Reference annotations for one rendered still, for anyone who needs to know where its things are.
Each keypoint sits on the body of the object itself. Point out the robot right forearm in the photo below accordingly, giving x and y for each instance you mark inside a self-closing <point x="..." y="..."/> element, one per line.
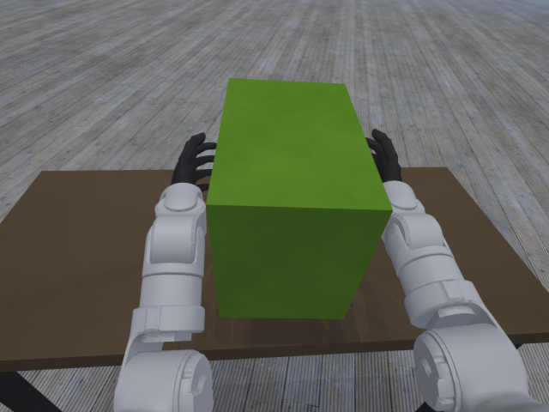
<point x="437" y="296"/>

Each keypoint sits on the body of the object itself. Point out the table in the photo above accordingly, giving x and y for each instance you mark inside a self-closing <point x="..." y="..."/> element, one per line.
<point x="71" y="259"/>

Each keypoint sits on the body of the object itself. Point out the carton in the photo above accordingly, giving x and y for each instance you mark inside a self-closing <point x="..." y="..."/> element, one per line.
<point x="296" y="205"/>

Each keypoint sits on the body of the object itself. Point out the robot left hand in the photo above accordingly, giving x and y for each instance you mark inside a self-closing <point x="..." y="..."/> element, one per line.
<point x="185" y="170"/>

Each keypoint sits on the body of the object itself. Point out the robot right hand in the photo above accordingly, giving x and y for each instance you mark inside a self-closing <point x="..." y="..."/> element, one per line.
<point x="386" y="159"/>

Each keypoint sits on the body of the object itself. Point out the right robot upper arm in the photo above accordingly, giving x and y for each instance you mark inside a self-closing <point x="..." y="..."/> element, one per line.
<point x="471" y="368"/>

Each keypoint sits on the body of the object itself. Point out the left robot upper arm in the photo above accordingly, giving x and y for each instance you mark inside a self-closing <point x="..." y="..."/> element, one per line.
<point x="166" y="381"/>

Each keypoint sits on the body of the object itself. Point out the robot left forearm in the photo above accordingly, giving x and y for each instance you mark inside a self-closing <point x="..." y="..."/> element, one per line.
<point x="173" y="266"/>

